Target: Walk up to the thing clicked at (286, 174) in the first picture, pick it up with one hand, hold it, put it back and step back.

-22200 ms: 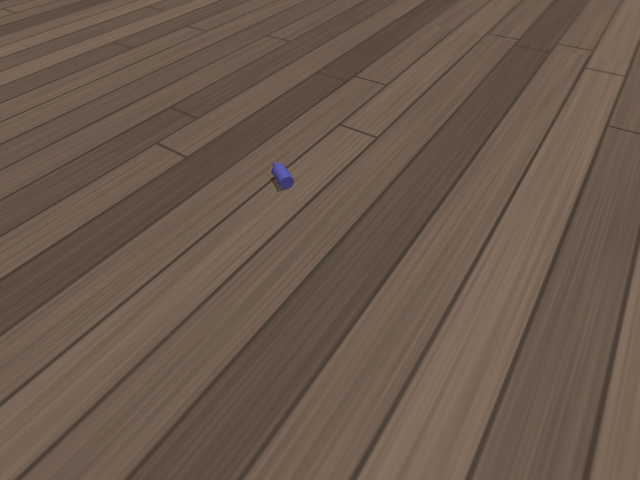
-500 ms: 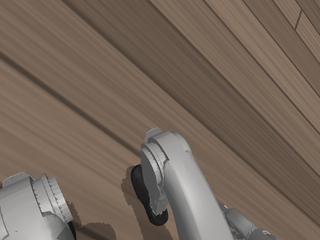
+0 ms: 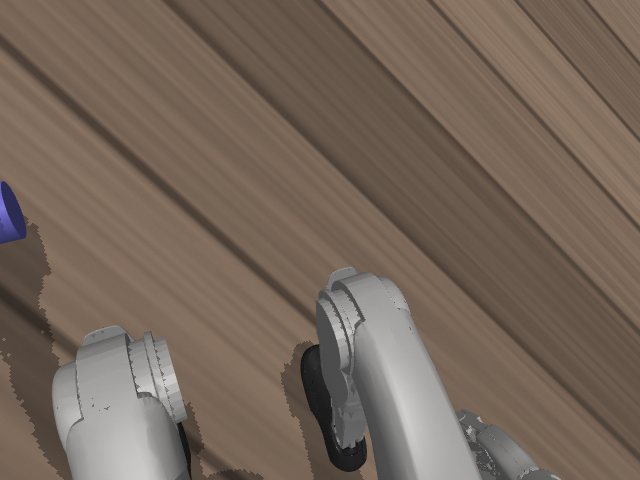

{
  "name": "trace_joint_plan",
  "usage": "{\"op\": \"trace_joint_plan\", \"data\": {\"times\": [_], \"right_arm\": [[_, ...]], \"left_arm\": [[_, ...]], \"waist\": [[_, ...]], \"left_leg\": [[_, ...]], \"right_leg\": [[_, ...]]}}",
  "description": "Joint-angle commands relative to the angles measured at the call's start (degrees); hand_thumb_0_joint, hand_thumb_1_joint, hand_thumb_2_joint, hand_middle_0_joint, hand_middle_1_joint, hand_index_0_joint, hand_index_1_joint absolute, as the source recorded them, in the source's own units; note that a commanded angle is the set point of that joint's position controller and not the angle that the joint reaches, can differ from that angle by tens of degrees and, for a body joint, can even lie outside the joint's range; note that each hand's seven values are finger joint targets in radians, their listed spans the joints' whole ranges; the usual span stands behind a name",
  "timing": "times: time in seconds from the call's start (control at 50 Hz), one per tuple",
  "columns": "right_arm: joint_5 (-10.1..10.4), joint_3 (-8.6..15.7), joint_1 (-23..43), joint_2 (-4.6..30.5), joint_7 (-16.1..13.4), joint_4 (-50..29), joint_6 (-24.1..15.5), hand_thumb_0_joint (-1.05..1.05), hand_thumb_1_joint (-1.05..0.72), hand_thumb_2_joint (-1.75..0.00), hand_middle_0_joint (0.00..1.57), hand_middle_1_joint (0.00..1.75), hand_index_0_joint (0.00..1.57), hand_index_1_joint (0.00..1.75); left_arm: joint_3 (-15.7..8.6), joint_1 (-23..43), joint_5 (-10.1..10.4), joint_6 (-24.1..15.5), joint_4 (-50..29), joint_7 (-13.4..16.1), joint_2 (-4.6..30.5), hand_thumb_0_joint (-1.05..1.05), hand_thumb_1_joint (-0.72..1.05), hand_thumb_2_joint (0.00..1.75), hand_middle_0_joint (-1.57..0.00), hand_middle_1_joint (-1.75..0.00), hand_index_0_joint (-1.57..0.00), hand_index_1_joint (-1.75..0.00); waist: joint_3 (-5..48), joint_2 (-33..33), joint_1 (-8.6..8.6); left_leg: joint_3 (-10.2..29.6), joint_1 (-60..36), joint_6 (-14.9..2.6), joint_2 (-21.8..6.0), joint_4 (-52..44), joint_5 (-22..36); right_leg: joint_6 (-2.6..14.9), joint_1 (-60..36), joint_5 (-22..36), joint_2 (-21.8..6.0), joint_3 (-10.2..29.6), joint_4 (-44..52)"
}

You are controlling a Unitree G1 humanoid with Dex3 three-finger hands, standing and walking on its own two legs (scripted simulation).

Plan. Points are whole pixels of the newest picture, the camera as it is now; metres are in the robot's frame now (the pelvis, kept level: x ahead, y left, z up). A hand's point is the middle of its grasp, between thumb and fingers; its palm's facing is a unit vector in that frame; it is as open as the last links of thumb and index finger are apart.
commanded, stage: settle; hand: left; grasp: from above
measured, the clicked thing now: out of the picture +0.45 +0.38 -0.22
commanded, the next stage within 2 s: lift in 0.32 s
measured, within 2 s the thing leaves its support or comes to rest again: neither
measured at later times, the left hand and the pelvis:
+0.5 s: hand out of the picture +0.44 +0.34 -0.12, palm faces -0.45 -0.10 -0.89, open 9.8 cm; pelvis -0.01 +0.00 +0.03, yaw +3 degrees
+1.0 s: hand out of the picture +0.38 +0.35 +0.00, palm faces -0.46 -0.13 -0.88, open 9.8 cm; pelvis -0.01 +0.00 +0.11, yaw +7 degrees
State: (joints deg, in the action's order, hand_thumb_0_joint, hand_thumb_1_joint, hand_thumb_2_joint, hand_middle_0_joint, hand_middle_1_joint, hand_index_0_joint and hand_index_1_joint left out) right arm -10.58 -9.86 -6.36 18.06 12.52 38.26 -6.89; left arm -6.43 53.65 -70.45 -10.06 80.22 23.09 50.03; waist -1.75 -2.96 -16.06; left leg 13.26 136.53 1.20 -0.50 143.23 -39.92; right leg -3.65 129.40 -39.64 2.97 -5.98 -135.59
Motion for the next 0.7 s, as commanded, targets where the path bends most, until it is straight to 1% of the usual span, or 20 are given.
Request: {"op": "trace_joint_plan", "data": {"times": [0.0, 0.02, 0.04, 0.08, 0.12, 0.16, 0.2, 0.28, 0.32, 0.34, 0.36, 0.38, 0.4, 0.42, 0.44, 0.46, 0.5, 0.56, 0.64, 0.68], "right_arm": [[1.7, 6.5, -12.3, 16.2, -0.6, 0.1, 1.0, 0.00, -0.90, -0.90, 0.20, 0.30, 0.20, 0.30], [2.0, 6.7, -12.8, 16.1, -0.7, -0.1, 1.4, 0.00, -0.90, -0.90, 0.20, 0.30, 0.20, 0.30], [2.3, 7.0, -12.8, 16.0, -0.9, -0.2, 1.8, 0.00, -0.90, -0.90, 0.20, 0.30, 0.20, 0.30], [2.7, 7.3, -13.9, 15.8, -1.3, -0.1, 2.5, 0.00, -0.90, -0.90, 0.20, 0.30, 0.20, 0.30], [3.0, 7.6, -14.1, 15.3, -1.8, -0.5, 3.4, 0.00, -0.90, -0.90, 0.20, 0.30, 0.20, 0.30], [3.2, 7.6, -13.9, 14.8, -2.3, -0.9, 4.3, 0.00, -0.90, -0.90, 0.20, 0.30, 0.20, 0.30], [3.4, 7.6, -14.0, 15.1, -3.0, -1.1, 5.0, 0.00, -0.90, -0.90, 0.20, 0.30, 0.20, 0.30], [3.6, 7.4, -13.7, 14.3, -4.2, -1.5, 6.2, 0.00, -0.90, -0.90, 0.20, 0.30, 0.20, 0.30], [3.5, 7.7, -13.8, 14.6, -4.6, -1.7, 6.5, 0.00, -0.90, -0.90, 0.20, 0.30, 0.20, 0.30], [3.6, 7.5, -13.8, 13.9, -4.8, -1.7, 6.7, 0.00, -0.90, -0.90, 0.20, 0.30, 0.20, 0.30], [3.7, 7.7, -13.6, 14.1, -5.0, -1.8, 6.9, 0.00, -0.93, -0.91, 0.20, 0.30, 0.20, 0.30], [3.8, 7.9, -14.0, 13.8, -5.0, -1.8, 6.9, 0.00, -0.88, -0.89, 0.20, 0.30, 0.20, 0.30], [3.9, 8.0, -14.0, 13.6, -5.1, -1.8, 7.0, 0.00, -0.93, -0.91, 0.20, 0.30, 0.20, 0.30], [3.9, 8.1, -14.3, 13.9, -5.2, -1.8, 7.1, 0.00, -0.88, -0.89, 0.20, 0.30, 0.20, 0.30], [4.0, 8.4, -14.4, 13.4, -5.4, -1.6, 7.2, 0.00, -0.93, -0.91, 0.20, 0.30, 0.20, 0.30], [4.2, 8.6, -14.5, 13.6, -5.5, -1.6, 7.3, 0.00, -0.88, -0.89, 0.20, 0.30, 0.20, 0.30], [4.5, 8.9, -15.0, 13.4, -5.7, -1.5, 7.5, 0.00, -0.91, -0.91, 0.20, 0.30, 0.20, 0.30], [5.2, 10.0, -15.2, 13.8, -6.0, -1.9, 7.8, 0.00, -0.91, -0.90, 0.20, 0.30, 0.20, 0.30], [6.5, 11.3, -15.3, 12.7, -6.5, -2.1, 8.3, 0.00, -0.91, -0.90, 0.20, 0.30, 0.20, 0.30], [6.9, 11.8, -15.6, 12.3, -6.6, -2.3, 8.5, 0.00, -0.91, -0.90, 0.20, 0.30, 0.20, 0.30]], "left_arm": [[0.0, 21.2, 1.9, 0.7, -12.9, -1.2, 14.0, 0.00, 0.91, 0.58, -1.26, -0.43, -1.26, -0.43], [-0.2, 20.3, 2.0, 0.7, -12.7, -1.9, 14.1, 0.00, 0.91, 0.58, -1.25, -0.45, -1.26, -0.44], [0.6, 19.6, 2.4, 0.7, -12.5, -2.7, 12.6, 0.00, 0.92, 0.59, -1.25, -0.46, -1.26, -0.45], [1.5, 20.8, 2.8, 0.4, -13.5, -4.4, 11.0, 0.00, 0.93, 0.57, -1.24, -0.48, -1.26, -0.46], [0.5, 21.9, 2.6, -0.1, -15.0, -5.7, 13.5, 0.00, 0.90, 0.61, -1.25, -0.48, -1.26, -0.47], [0.2, 21.3, 2.9, -0.5, -15.6, -6.5, 13.7, 0.00, 0.91, 0.63, -1.25, -0.48, -1.26, -0.48], [-0.1, 21.5, 2.2, -0.8, -14.9, -7.2, 14.2, 0.00, 0.91, 0.63, -1.25, -0.49, -1.26, -0.49], [-1.3, 23.0, 1.7, -1.7, -16.7, -7.5, 16.3, 0.00, 0.88, 0.66, -1.23, -0.50, -1.23, -0.50], [-1.2, 22.0, 1.1, -1.7, -15.1, -7.7, 15.6, 0.00, 0.87, 0.65, -1.22, -0.49, -1.22, -0.49], [-1.0, 23.3, 1.3, -2.0, -17.1, -7.7, 15.3, 0.00, 0.88, 0.67, -1.22, -0.51, -1.23, -0.51], [-1.2, 24.0, 1.1, -2.0, -17.4, -7.7, 16.2, 0.00, 0.88, 0.60, -1.25, -0.54, -1.26, -0.52], [-1.2, 22.8, 1.2, -1.7, -16.6, -7.9, 15.7, 0.00, 0.82, 0.62, -1.17, -0.46, -1.18, -0.45], [-1.3, 21.9, 1.6, -1.5, -17.1, -8.0, 15.6, 0.00, 0.85, 0.56, -1.20, -0.53, -1.23, -0.51], [-1.2, 21.5, 1.7, -1.1, -16.4, -8.2, 15.3, 0.00, 0.80, 0.59, -1.12, -0.46, -1.15, -0.45], [-0.6, 21.3, 2.0, -0.9, -16.6, -8.6, 14.6, 0.00, 0.83, 0.54, -1.19, -0.53, -1.21, -0.50], [-0.7, 22.7, 2.3, -0.8, -19.1, -8.9, 14.9, 0.00, 0.76, 0.58, -1.11, -0.45, -1.13, -0.43], [-0.6, 20.6, 2.9, 0.0, -18.8, -9.9, 14.2, 0.00, 0.85, 0.57, -1.19, -0.49, -1.21, -0.48], [-1.2, 19.2, 4.5, 0.8, -21.8, -11.6, 14.0, 0.00, 0.87, 0.57, -1.19, -0.50, -1.21, -0.48], [-1.3, 17.1, 5.7, 1.2, -27.5, -13.8, 13.0, 0.00, 0.90, 0.57, -1.22, -0.48, -1.23, -0.46], [-1.5, 15.7, 6.4, 1.2, -29.2, -14.4, 12.4, 0.00, 0.91, 0.58, -1.23, -0.47, -1.25, -0.46]], "waist": [[41.7, 27.7, -0.83], [42.6, 27.0, -0.26], [42.6, 25.9, -0.12], [41.9, 24.6, -1.14], [44.3, 23.2, -0.31], [43.8, 23.1, 0.80], [43.3, 22.9, 0.50], [44.2, 23.1, 1.46], [41.8, 23.2, 1.20], [43.7, 23.8, 1.36], [45.1, 24.4, 1.56], [45.2, 24.8, 1.78], [46.3, 25.1, 2.66], [45.5, 24.1, 2.04], [45.9, 23.3, 2.05], [46.8, 24.3, 2.40], [46.6, 24.3, 2.61], [47.5, 24.7, 3.75], [50.0, 25.4, 5.42], [49.6, 23.6, 5.48]], "left_leg": [[-7.2, -33.6, -1.62, -0.7, -16.4, 12.5], [-7.3, -34.0, -1.67, -0.5, -16.5, 13.2], [-7.4, -34.1, -1.63, -0.5, -16.6, 13.8], [-7.5, -34.0, -1.70, -0.2, -17.0, 14.9], [-8.1, -33.3, -2.14, -0.2, -16.9, 14.7], [-8.8, -32.8, -2.12, 0.0, -17.5, 14.5], [-8.7, -33.0, -2.10, 0.2, -17.9, 13.8], [-9.1, -33.3, -2.15, 0.3, -19.0, 12.6], [-9.0, -33.7, -1.97, 0.4, -19.7, 12.0], [-8.9, -34.4, -2.01, 0.4, -20.5, 11.7], [-8.8, -35.3, -1.98, 0.3, -20.6, 11.5], [-9.2, -36.0, -2.01, 0.3, -21.2, 11.8], [-9.4, -36.2, -2.03, 0.4, -21.6, 12.2], [-9.5, -35.8, -2.15, 0.5, -21.7, 12.1], [-9.7, -36.2, -2.31, 0.3, -21.9, 11.9], [-9.9, -36.7, -2.29, 0.3, -22.0, 12.0], [-10.2, -37.0, -2.38, 0.4, -23.0, 12.0], [-9.5, -39.4, -2.02, 0.5, -25.3, 11.1], [-9.4, -42.9, -2.08, 0.5, -28.8, 10.5], [-9.8, -42.9, -2.43, 0.5, -29.4, 10.5]], "right_leg": [[5.44, -18.1, 15.3, 1.1, -5.9, 12.6], [5.48, -18.6, 15.8, 1.0, -5.8, 12.6], [5.63, -18.6, 16.1, 1.0, -5.7, 12.9], [5.55, -19.6, 17.2, 0.7, -5.6, 13.7], [5.27, -21.9, 17.1, 0.9, -4.7, 14.8], [5.36, -23.1, 16.5, 0.7, -4.1, 15.4], [5.66, -21.7, 15.3, 0.6, -4.3, 15.6], [5.75, -22.3, 13.8, 0.5, -3.6, 16.2], [6.14, -20.5, 12.9, 0.3, -4.1, 16.5], [5.96, -20.9, 12.7, 0.4, -4.0, 16.4], [6.08, -20.8, 12.6, 0.4, -3.8, 16.2], [5.86, -21.5, 13.1, 0.3, -3.7, 16.6], [5.82, -22.2, 13.4, 0.3, -3.5, 16.6], [5.81, -22.0, 13.4, 0.2, -3.6, 17.2], [5.57, -22.7, 13.4, 0.3, -3.2, 17.8], [5.74, -22.5, 13.3, 0.2, -2.9, 18.2], [5.58, -23.3, 13.5, 0.0, -2.8, 18.9], [6.23, -22.0, 12.0, -0.3, -3.0, 19.4], [5.95, -23.5, 12.0, -0.7, -2.0, 20.9], [5.79, -24.6, 12.0, -0.7, -1.5, 22.5]]}}
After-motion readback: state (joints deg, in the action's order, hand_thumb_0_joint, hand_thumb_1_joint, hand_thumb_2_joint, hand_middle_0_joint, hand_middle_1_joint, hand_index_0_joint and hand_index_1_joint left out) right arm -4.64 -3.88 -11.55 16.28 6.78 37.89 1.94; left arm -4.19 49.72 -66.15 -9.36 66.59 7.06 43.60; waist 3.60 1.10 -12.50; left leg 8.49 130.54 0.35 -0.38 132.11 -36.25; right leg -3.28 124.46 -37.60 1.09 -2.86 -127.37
